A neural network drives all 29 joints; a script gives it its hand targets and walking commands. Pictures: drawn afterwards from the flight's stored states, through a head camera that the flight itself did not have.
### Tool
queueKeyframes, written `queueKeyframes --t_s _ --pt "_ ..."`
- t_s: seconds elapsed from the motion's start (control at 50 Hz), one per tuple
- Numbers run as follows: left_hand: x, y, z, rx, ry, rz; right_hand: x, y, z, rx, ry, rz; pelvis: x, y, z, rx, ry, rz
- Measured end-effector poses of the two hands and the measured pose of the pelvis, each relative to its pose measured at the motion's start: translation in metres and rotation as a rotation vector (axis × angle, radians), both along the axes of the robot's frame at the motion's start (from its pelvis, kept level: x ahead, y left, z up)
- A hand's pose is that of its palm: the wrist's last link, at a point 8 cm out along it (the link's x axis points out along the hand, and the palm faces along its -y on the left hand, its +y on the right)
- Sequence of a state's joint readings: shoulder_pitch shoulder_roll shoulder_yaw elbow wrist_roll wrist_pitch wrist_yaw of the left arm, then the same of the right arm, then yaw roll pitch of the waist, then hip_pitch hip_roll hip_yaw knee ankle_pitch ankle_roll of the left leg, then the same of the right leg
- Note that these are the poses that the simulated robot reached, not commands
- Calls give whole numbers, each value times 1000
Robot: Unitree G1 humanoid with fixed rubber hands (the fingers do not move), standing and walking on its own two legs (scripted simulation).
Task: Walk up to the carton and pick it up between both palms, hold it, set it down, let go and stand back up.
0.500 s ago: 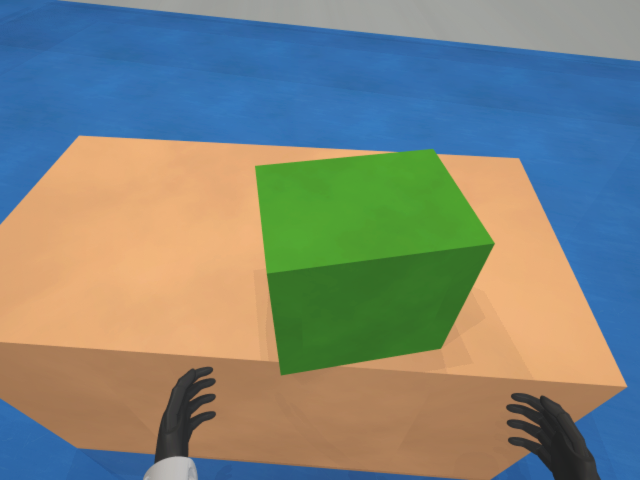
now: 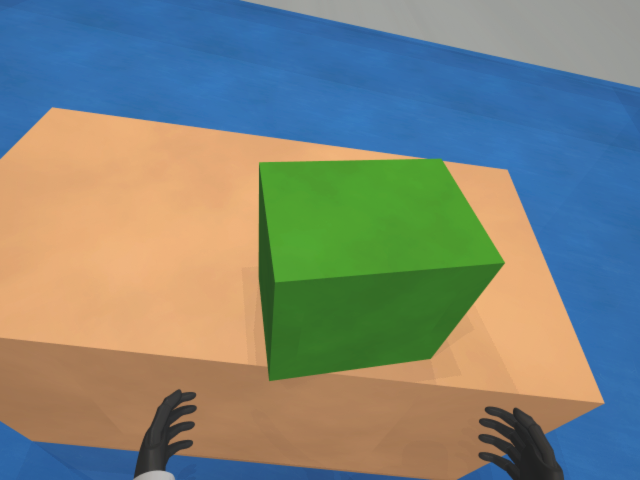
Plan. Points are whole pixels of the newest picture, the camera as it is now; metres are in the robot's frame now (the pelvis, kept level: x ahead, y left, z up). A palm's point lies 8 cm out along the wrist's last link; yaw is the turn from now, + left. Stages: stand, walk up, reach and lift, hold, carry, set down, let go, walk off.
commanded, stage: set down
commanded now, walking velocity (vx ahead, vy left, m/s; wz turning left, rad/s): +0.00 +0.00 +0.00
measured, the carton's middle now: (354, 271) +0.41 +0.00 +0.01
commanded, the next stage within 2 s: let go in 1.10 s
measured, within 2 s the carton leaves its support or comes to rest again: neither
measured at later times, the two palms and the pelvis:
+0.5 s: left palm out of the picture +0.13 +0.20 -0.07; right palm out of the picture +0.16 -0.27 -0.05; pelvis +0.00 -0.02 +0.00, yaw +0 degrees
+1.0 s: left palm out of the picture +0.12 +0.23 -0.08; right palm out of the picture +0.15 -0.22 -0.08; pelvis +0.00 +0.00 +0.00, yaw +1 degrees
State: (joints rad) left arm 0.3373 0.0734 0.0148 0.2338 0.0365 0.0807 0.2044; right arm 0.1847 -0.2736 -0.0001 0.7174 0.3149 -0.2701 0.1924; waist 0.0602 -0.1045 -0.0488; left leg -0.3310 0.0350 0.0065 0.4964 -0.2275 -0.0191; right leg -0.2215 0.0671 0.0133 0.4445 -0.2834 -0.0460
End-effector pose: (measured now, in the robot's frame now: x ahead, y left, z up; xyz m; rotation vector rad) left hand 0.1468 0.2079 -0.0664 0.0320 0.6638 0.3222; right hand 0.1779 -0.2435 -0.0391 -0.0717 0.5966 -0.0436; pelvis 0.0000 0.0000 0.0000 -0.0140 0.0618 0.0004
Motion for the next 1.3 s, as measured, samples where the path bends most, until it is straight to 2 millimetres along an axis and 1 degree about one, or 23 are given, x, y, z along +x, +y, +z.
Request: queueKeyframes --t_s 0.08,0.16,0.24,0.38,0.46,0.52,0.58,0.7,0.82,0.9,1.0,1.14,1.3 --pt "7 2 11 31 -21 -28 6 1 -8 25 -32 -16 4 -1 0 2 5 1" --pt "9 -1 19 47 -33 -68 5 -1 -18 43 -31 -45 6 -4 0 7 -7 1" --pt "6 -5 20 47 -33 -91 0 -8 -22 43 -33 -70 5 -9 1 15 -15 2" --pt "-10 -9 4 13 20 -108 -10 -23 -17 0 -27 -123 1 -18 2 27 -32 3" --pt "-16 -9 -3 -1 34 -109 -16 -25 -13 -22 -13 -133 -1 -19 2 29 -40 2" --pt "-21 -7 -10 -14 51 -118 -19 -21 -13 -36 13 -139 -3 -19 3 28 -44 2" --pt "-23 -2 -15 -19 74 -122 -22 -11 -14 -29 37 -144 -3 -17 3 28 -44 3" --pt "-27 10 -19 -8 104 -114 -23 11 -19 -12 59 -118 -3 -10 3 26 -45 6" --pt "-30 22 -18 12 141 -105 -24 22 -26 -5 86 -96 -1 -4 3 24 -47 9" --pt "-29 25 -16 25 151 -105 -24 24 -30 -3 98 -88 0 -3 3 24 -45 9" --pt "-28 23 -15 21 167 -119 -24 23 -36 -7 116 -95 3 -4 2 25 -42 9" --pt "-24 23 -12 24 175 -133 -19 23 -38 -11 97 -102 7 -5 2 27 -36 9" --pt "-19 20 -14 10 182 -146 -14 20 -37 -34 91 -99 12 -6 2 28 -30 9"
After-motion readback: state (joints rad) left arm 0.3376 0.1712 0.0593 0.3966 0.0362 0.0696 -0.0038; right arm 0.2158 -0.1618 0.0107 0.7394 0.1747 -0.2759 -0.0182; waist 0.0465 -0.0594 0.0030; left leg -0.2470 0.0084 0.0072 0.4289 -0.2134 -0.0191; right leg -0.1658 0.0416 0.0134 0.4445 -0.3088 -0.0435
